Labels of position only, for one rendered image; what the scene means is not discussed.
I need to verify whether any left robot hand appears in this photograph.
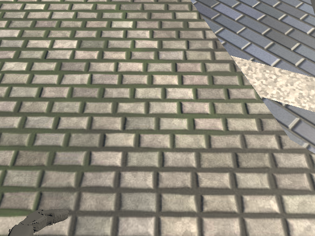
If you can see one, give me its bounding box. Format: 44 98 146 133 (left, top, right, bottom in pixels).
8 208 69 236

